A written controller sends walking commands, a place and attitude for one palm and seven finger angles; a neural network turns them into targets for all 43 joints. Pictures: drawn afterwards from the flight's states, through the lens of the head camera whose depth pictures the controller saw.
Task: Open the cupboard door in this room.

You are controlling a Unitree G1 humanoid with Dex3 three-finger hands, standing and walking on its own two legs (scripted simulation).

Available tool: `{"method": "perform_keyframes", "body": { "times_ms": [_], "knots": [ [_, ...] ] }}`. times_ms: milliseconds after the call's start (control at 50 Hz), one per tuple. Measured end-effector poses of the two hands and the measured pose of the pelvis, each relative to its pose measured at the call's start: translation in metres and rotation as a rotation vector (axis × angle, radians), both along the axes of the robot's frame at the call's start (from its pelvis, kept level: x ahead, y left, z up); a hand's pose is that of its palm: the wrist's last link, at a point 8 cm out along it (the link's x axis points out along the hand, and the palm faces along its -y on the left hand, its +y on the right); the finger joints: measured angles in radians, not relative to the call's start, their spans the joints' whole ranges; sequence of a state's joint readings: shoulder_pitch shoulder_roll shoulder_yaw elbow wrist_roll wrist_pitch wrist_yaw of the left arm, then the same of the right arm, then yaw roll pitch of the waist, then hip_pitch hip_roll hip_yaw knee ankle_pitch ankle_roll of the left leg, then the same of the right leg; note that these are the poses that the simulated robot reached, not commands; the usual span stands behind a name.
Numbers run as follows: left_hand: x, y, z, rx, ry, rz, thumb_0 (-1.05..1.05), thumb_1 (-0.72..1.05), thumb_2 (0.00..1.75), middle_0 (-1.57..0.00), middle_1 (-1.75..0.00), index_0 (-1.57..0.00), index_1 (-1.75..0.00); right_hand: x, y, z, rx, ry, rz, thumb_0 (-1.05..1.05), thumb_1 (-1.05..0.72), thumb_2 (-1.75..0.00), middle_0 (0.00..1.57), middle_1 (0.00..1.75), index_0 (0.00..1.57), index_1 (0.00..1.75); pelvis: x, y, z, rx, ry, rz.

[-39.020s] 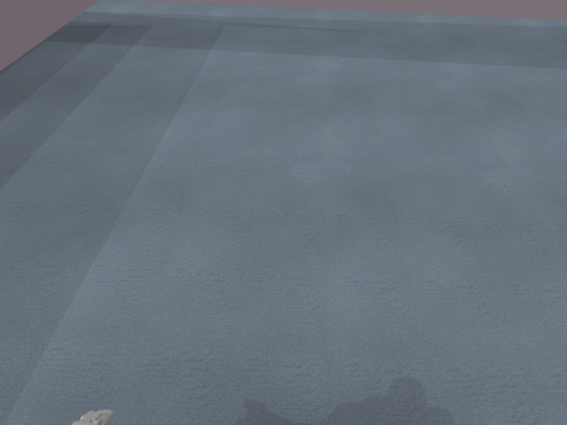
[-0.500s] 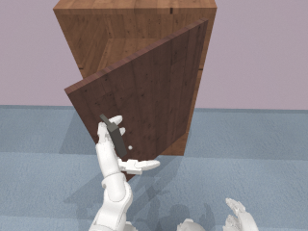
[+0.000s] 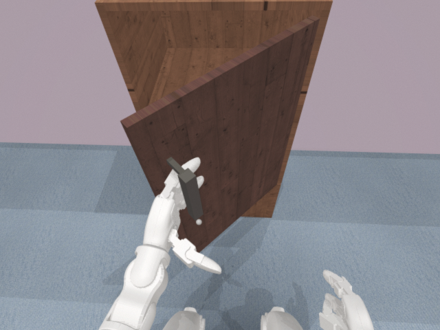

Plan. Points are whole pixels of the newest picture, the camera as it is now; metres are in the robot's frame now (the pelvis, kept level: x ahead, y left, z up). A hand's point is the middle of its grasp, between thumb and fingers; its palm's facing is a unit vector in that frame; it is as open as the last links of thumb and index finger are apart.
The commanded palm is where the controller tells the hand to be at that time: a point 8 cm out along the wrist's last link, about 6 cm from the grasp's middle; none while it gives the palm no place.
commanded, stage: slide the hand sideways off the handle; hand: left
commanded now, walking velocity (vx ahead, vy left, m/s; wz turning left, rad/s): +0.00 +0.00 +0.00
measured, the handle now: (185, 189) +0.35 +0.09 +0.06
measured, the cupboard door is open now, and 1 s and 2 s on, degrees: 46 46 46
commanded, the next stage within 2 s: draw the hand back to the body in 0.96 s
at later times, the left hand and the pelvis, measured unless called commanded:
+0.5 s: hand (176, 244) +0.25 +0.09 +0.05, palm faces -0.06 -1.00 -0.02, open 16.1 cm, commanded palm +0.22 +0.16 +0.05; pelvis +0.02 +0.00 -0.01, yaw -1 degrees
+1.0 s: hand (141, 266) +0.22 +0.14 +0.05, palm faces -0.03 -1.00 -0.04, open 16.3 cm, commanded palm +0.19 +0.20 +0.05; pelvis +0.02 -0.01 -0.02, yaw +0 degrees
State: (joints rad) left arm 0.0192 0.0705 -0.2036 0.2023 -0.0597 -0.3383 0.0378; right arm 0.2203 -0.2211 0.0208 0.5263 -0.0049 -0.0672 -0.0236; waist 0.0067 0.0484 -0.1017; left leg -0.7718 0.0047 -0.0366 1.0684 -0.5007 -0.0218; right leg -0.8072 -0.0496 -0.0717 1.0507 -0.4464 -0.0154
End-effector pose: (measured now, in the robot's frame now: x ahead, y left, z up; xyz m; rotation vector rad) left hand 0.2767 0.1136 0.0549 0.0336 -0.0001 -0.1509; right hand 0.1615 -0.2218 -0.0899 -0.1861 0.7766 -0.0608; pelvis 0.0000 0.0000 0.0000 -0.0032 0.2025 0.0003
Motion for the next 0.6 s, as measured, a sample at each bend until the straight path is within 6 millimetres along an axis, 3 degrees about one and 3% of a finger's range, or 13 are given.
{"method": "perform_keyframes", "body": {
  "times_ms": [180,600],
  "knots": [
    [-0.007,-0.003,-0.001,-0.040,0.007,0.041,-0.01,-0.50,0.30,-0.17,-0.33,-0.18,-0.33,-0.003,0.002,0.009,-0.002,-0.022,-0.017,0.01,-0.91,-0.90,0.20,0.30,0.20,0.29,0.005,0.007,-0.002,0.007,0.016,-0.026],
    [-0.055,0.039,-0.001,0.002,0.033,0.101,-0.01,-0.50,0.30,-0.19,-0.31,-0.19,-0.31,0.031,0.000,0.008,-0.003,-0.081,0.003,0.01,-0.91,-0.90,0.20,0.30,0.20,0.29,0.020,-0.002,-0.011,0.000,0.042,-0.014]
  ]
}}
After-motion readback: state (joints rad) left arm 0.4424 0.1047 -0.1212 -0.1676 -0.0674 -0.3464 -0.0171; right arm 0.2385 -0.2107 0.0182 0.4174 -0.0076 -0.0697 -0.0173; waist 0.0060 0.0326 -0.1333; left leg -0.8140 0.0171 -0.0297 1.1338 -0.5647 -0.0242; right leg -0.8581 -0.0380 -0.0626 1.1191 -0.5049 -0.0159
